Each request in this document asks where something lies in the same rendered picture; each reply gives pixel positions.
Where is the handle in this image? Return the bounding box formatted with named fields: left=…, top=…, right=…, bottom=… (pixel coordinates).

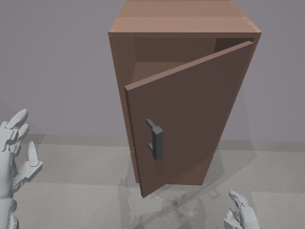
left=146, top=118, right=164, bottom=161

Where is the cupboard door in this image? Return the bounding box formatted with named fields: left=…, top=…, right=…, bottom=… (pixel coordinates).
left=124, top=41, right=254, bottom=198

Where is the robot right hand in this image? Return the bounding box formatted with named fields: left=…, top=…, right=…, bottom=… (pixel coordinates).
left=224, top=190, right=261, bottom=229

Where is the left robot forearm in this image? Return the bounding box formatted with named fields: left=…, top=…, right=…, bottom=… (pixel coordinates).
left=0, top=198, right=19, bottom=229

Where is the robot left hand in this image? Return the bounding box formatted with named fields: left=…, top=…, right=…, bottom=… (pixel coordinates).
left=0, top=109, right=43, bottom=198

